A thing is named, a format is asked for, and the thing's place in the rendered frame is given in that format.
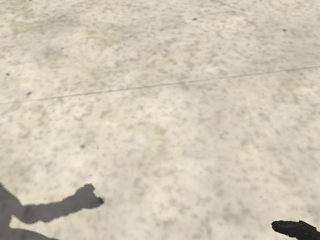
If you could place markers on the robot right hand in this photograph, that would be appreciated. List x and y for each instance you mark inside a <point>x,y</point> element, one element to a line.
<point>299,230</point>

